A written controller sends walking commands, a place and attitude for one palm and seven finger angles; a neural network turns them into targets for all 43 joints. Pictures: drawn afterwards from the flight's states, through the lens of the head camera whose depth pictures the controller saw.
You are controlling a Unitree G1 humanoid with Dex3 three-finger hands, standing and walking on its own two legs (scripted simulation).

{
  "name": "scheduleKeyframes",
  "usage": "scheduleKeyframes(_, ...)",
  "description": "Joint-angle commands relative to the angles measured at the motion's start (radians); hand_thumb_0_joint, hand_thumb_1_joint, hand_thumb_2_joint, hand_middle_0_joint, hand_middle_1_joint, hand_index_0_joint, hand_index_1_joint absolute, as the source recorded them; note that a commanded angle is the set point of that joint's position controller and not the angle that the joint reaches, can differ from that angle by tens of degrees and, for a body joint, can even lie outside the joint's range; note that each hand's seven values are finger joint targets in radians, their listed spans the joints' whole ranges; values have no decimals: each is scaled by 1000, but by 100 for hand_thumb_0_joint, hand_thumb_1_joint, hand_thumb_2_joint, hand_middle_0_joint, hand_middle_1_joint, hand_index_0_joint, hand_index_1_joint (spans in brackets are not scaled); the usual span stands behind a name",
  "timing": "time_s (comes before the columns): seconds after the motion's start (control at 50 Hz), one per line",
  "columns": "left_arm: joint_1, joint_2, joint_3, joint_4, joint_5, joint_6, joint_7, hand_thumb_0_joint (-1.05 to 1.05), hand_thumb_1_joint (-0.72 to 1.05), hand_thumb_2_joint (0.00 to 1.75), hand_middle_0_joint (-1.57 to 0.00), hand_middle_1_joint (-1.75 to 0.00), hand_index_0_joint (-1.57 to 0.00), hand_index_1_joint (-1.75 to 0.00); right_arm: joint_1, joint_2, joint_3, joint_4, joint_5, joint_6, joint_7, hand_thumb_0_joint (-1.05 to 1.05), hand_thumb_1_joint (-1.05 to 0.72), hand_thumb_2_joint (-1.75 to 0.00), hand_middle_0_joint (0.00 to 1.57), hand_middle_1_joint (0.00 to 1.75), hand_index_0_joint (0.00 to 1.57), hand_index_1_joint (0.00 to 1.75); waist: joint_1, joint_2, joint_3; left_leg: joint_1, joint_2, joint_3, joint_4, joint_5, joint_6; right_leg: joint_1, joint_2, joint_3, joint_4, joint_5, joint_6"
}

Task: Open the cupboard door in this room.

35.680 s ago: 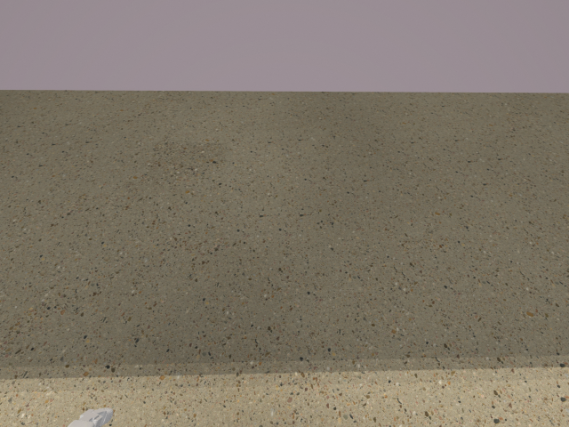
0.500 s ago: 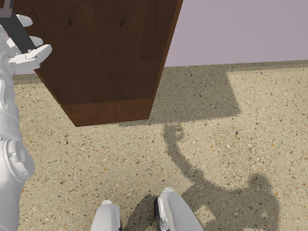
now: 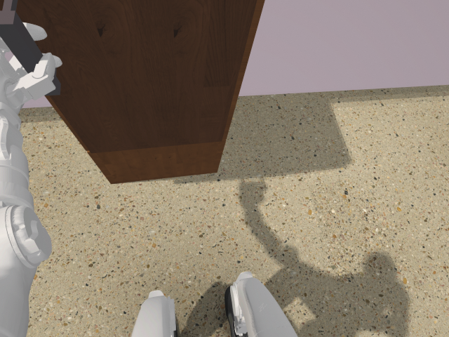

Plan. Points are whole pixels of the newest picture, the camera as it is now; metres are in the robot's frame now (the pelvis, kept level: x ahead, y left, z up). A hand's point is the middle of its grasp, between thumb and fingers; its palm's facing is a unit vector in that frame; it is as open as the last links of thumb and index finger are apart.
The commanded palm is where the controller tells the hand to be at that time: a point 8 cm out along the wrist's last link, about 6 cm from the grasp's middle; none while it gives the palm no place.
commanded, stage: pull the door open along its arc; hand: left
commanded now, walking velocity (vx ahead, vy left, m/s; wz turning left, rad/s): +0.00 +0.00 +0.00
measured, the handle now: (33, 48) +0.58 +0.26 +0.07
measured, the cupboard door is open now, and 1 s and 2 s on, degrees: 0 49 48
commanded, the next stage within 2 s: open thumb and fingers to let go in 0.80 s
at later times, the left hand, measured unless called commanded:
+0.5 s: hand (81, 149) +0.40 +0.17 +0.08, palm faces +0.32 -0.94 +0.07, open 6.4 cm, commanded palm +0.33 +0.21 +0.07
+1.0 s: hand (175, 213) +0.30 +0.05 +0.08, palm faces +0.44 -0.90 -0.02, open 6.5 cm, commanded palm +0.25 +0.10 +0.07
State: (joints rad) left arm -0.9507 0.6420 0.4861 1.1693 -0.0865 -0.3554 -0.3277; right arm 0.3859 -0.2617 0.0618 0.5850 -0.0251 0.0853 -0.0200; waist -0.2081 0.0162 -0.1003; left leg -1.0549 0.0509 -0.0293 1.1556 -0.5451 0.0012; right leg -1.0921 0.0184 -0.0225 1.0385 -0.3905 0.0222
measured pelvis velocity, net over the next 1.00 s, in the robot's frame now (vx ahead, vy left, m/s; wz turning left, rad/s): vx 0.01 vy -0.05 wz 0.09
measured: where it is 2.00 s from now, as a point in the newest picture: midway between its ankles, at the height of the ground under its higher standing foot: outside the picture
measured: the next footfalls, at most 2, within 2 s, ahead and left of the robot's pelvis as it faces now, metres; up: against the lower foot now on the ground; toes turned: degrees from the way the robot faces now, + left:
none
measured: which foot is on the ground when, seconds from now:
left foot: down 0.00-1.00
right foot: down 0.00-1.00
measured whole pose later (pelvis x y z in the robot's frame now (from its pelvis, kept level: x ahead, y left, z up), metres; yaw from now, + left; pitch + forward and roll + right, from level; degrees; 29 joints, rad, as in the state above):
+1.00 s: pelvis +0.01 -0.05 +0.02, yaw +5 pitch +13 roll +1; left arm 0.12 -0.10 -0.22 0.15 0.12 -0.30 0.59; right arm 0.17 -0.17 0.00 0.57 -0.09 -0.03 0.00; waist -0.01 0.01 -0.14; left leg -0.72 0.02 -0.07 1.01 -0.52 -0.06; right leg -0.79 -0.02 -0.07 1.03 -0.46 -0.04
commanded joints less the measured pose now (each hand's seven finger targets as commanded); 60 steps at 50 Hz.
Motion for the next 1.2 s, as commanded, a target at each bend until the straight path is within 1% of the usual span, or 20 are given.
scheduleKeyframes(0.0,-230,230,19,-238,-45,-63,-15,0,90,90,-40,-135,-40,-135,180,-194,-74,-63,9,-13,-4,0,-90,-90,20,30,20,30,59,142,-546,332,-26,-1,-155,490,13,403,30,-20,-88,345,-43)
scheduleKeyframes(0.1,-27,179,21,-367,-79,-55,-16,0,90,90,-40,-135,-40,-135,151,-185,-89,-98,22,-11,4,0,-90,-90,20,30,20,30,105,131,-545,358,-30,17,-186,524,12,460,32,-20,-103,386,-45)
scheduleKeyframes(0.24,282,3,-47,-582,-138,-54,18,0,90,90,-40,-135,-40,-135,82,-159,-108,-145,40,-26,17,0,-90,-90,20,30,20,30,149,87,-480,371,-36,39,-234,559,7,531,25,-24,-122,429,-40)
scheduleKeyframes(0.26,303,-39,6,-633,-179,-52,106,0,90,90,-40,-135,-40,-135,61,-137,-109,-152,38,-38,19,0,-90,-90,20,30,20,30,190,63,-454,351,-36,39,-246,541,-1,528,24,-36,-128,411,-37)
scheduleKeyframes(0.28,354,-112,-53,-643,-168,-48,153,0,90,90,-40,-135,-40,-135,49,-136,-109,-152,37,-48,23,0,-90,-90,20,30,20,30,174,62,-432,351,-38,40,-253,525,-6,524,22,-38,-130,396,-34)
scheduleKeyframes(0.32,429,-201,-62,-741,-170,-55,275,0,90,90,-40,-135,-40,-135,26,-119,-114,-153,30,-69,32,0,-90,-90,20,30,20,30,193,41,-414,354,-37,39,-261,541,-14,524,17,-47,-130,397,-34)
scheduleKeyframes(0.36,521,-301,-116,-829,-133,-58,397,0,90,90,-40,-135,-40,-135,6,-104,-116,-150,18,-84,45,0,-90,-90,20,30,20,30,204,54,-421,369,-37,44,-262,561,-24,536,10,-49,-120,406,-37)
scheduleKeyframes(0.4,542,-361,-173,-888,-84,-60,505,0,90,90,-40,-135,-40,-135,-14,-98,-117,-146,4,-92,51,0,-90,-90,20,30,20,30,191,-13,-396,357,-37,41,-260,535,-22,549,7,-51,-121,410,-39)
scheduleKeyframes(0.44,602,-428,-218,-945,-25,-58,619,0,90,90,-40,-135,-40,-135,-50,-82,-116,-151,-10,-95,57,0,-90,-90,20,30,20,30,210,24,-398,357,-43,47,-266,508,-25,565,-3,-46,-112,399,-45)
scheduleKeyframes(0.46,601,-467,-270,-975,8,-57,658,0,90,90,-40,-135,-40,-135,-64,-78,-116,-148,-16,-95,60,0,-90,-90,20,30,20,30,198,16,-386,366,-41,43,-266,499,-27,555,-5,-47,-113,387,-46)
scheduleKeyframes(0.54,715,-584,-400,-1082,104,-49,783,0,90,90,-40,-135,-40,-135,-114,-57,-121,-167,-33,-100,60,0,-90,-90,20,30,20,30,209,-21,-390,384,-49,45,-271,461,-18,596,-14,-42,-127,379,-50)
scheduleKeyframes(0.64,833,-692,-562,-1165,178,-38,834,0,90,90,-40,-135,-40,-135,-170,-34,-116,-177,-43,-106,44,0,-90,-90,20,30,20,30,197,-54,-324,389,-55,42,-281,371,-10,597,-22,-33,-159,328,-50)
scheduleKeyframes(0.76,1020,-777,-681,-1278,208,-15,882,0,90,90,-40,-135,-40,-135,-229,-3,-99,-206,-50,-132,37,0,-90,-90,20,30,20,30,208,-58,-278,379,-68,39,-283,306,-8,609,-30,-27,-183,278,-53)
scheduleKeyframes(0.8,1097,-768,-682,-1278,223,1,894,0,90,90,-40,-135,-40,-135,-240,3,-94,-211,-53,-141,33,0,-90,-90,20,30,20,30,213,-102,-257,359,-72,36,-279,283,-6,617,-31,-18,-200,256,-52)
scheduleKeyframes(0.88,863,-800,-715,-1251,234,11,934,0,90,90,-40,-135,-40,-135,-270,9,-84,-173,-60,-158,21,0,-90,-90,20,30,20,30,168,-78,-215,337,-80,29,-238,216,-4,529,-45,4,-215,160,-43)
scheduleKeyframes(0.9,837,-787,-690,-1224,229,12,942,0,83,87,-40,-134,-40,-134,-269,10,-84,-159,-62,-161,14,0,-90,-90,20,30,20,30,168,-130,-212,319,-81,21,-236,197,-3,532,-45,12,-229,123,-40)
scheduleKeyframes(0.94,857,-749,-646,-1201,222,3,943,0,69,81,-38,-133,-38,-133,-280,12,-91,-152,-62,-163,7,0,-90,-90,20,30,20,30,190,-127,-260,315,-89,30,-232,186,-3,568,-56,46,-245,105,-35)
scheduleKeyframes(1.02,855,-737,-643,-1209,215,-8,916,0,41,69,-36,-130,-36,-130,-264,11,-97,-148,-57,-164,3,0,-90,-90,20,30,20,30,195,-119,-314,314,-88,35,-229,218,-2,632,-71,74,-245,192,-27)
scheduleKeyframes(1.08,874,-735,-636,-1203,195,-15,892,0,20,60,-35,-127,-35,-127,-254,8,-99,-144,-56,-165,3,0,-90,-90,20,30,20,30,192,-128,-310,310,-85,32,-232,228,-4,652,-74,74,-242,244,-22)
scheduleKeyframes(1.18,867,-707,-603,-1199,167,-42,863,0,-15,45,-32,-124,-32,-124,-260,2,-100,-145,-51,-166,-1,0,-90,-90,20,30,20,30,195,-139,-283,290,-84,28,-238,186,-4,643,-80,94,-266,150,-20)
